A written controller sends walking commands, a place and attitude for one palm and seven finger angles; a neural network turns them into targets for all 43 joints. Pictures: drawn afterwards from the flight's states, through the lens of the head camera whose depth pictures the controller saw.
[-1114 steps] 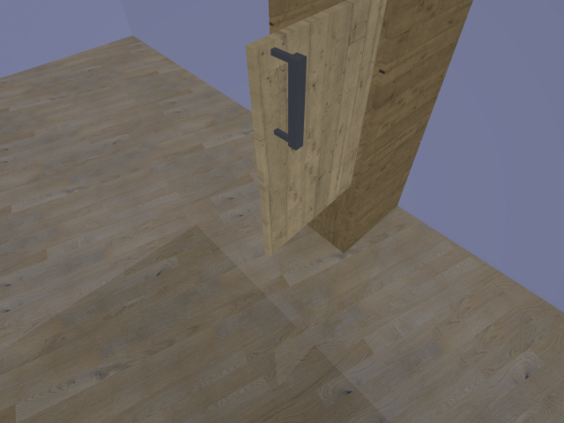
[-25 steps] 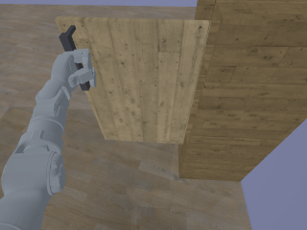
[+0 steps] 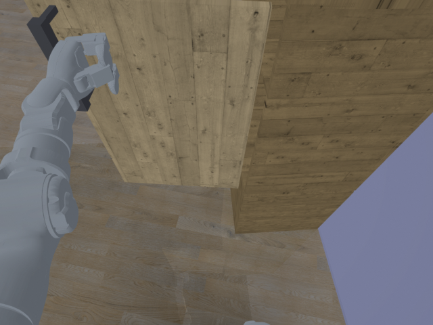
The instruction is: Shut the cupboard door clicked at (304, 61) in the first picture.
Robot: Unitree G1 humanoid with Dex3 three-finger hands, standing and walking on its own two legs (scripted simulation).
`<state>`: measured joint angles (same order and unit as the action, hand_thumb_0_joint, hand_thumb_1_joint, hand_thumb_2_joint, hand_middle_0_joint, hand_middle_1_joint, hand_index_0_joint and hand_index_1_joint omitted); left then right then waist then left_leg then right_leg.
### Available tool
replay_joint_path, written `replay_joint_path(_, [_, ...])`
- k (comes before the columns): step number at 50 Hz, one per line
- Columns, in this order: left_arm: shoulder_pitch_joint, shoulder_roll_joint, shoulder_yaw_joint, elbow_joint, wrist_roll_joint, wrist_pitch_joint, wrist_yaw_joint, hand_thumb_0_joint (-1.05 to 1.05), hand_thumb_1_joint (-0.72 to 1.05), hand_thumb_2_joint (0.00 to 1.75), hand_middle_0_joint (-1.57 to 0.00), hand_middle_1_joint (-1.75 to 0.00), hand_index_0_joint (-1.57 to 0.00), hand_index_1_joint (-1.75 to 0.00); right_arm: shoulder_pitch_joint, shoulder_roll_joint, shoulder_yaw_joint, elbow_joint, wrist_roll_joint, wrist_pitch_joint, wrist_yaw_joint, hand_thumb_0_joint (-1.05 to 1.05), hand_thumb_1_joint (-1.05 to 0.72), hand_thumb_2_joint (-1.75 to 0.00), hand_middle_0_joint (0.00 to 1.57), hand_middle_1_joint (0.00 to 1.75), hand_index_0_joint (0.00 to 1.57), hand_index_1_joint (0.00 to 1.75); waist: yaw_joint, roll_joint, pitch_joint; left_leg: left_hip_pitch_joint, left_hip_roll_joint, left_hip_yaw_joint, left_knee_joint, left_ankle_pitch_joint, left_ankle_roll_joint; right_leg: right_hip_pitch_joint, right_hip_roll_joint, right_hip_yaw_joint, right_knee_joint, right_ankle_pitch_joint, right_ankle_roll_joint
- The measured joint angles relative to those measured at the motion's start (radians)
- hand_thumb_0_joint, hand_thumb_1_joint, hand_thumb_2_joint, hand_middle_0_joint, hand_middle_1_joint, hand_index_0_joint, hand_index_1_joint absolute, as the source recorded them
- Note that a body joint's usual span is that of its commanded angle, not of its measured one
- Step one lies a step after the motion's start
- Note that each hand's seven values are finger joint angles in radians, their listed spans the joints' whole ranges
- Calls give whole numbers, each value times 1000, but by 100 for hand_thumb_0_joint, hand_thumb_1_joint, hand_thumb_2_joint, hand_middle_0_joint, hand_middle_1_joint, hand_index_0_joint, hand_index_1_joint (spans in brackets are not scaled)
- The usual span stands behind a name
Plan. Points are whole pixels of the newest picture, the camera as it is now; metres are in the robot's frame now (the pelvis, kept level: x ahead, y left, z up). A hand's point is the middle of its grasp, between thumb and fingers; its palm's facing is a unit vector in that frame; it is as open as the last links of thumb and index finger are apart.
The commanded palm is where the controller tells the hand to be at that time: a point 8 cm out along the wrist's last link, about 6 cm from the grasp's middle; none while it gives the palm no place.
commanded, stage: push the door shut along its arc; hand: left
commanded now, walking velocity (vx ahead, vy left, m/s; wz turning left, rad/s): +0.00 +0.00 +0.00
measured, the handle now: (68, 63) +0.57 +0.21 +0.16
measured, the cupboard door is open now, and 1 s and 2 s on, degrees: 83 65 60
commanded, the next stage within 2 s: pull the fist back off the door in 0.86 s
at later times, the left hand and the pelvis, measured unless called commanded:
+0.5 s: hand (126, 53) +0.56 +0.10 +0.18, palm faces -0.32 -0.95 +0.01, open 3.2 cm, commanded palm +0.59 +0.14 +0.17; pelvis +0.01 +0.00 -0.01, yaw +1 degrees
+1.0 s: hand (146, 42) +0.60 +0.07 +0.18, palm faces -0.36 -0.93 +0.03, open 3.3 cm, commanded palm +0.62 +0.10 +0.17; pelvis +0.02 +0.00 -0.02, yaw +0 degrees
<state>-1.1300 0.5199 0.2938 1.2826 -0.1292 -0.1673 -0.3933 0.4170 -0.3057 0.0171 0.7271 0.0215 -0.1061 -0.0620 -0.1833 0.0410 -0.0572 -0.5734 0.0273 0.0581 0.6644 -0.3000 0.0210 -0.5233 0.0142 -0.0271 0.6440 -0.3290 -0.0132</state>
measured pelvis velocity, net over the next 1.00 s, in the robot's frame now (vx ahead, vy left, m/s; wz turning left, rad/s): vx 0.02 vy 0.00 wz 0.01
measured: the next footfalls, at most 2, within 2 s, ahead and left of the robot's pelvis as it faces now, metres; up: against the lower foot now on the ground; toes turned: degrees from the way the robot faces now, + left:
none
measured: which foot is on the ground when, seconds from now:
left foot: down 0.00-1.00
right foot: down 0.00-1.00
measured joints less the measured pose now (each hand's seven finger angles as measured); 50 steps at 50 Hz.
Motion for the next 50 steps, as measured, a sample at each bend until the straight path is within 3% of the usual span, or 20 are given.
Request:
replay_joint_path(31, [-320, 102, -67, 162, 49, 45, -45, 0, 96, 96, -129, -150, -130, -150, 16, -6, -1, 48, -39, 19, -5, 0, -90, -90, 20, 30, 21, 30, -76, 4, 10, -205, 7, -31, 107, -41, -3, -184, 6, -29, 83, -37, -5])
replay_joint_path(49, [-406, 108, -101, 175, 70, 59, -60, 0, 100, 97, -129, -150, -130, -150, 14, 1, -3, 71, -49, 14, -3, 0, -90, -90, 20, 30, 21, 30, -101, 5, 9, -260, 13, -31, 147, -68, -5, -240, 11, -26, 121, -62, -9])
replay_joint_path(50, [-410, 94, -67, 178, 65, 71, -30, 1, 99, 97, -129, -150, -130, -150, 21, 1, -6, 66, -50, 13, 0, 0, -90, -90, 20, 30, 21, 30, -97, 13, 6, -266, 15, -34, 149, -69, -6, -242, 14, -29, 117, -62, -8])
